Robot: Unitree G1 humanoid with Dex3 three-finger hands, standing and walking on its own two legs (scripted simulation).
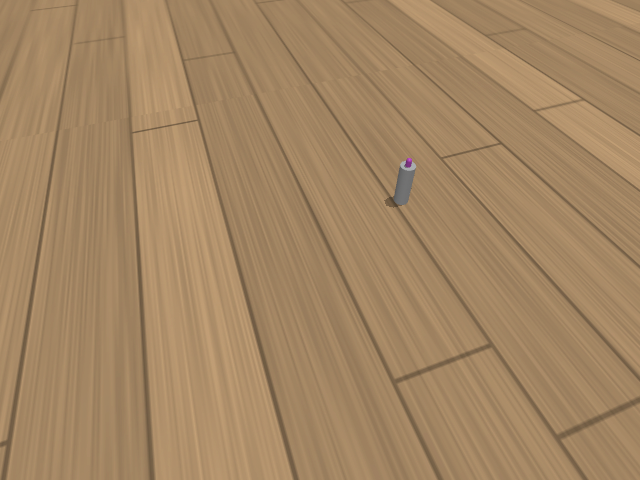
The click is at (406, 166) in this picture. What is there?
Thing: necked bottle
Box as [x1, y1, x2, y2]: [394, 158, 415, 204]
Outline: 410,158 407,158 405,161 401,162 394,194 394,201 399,204 406,203 408,199 415,169 415,164 411,161
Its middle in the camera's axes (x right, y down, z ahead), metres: +0.38 -0.25 +1.71
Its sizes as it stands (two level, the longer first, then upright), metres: 0.068 0.068 0.242
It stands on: the floor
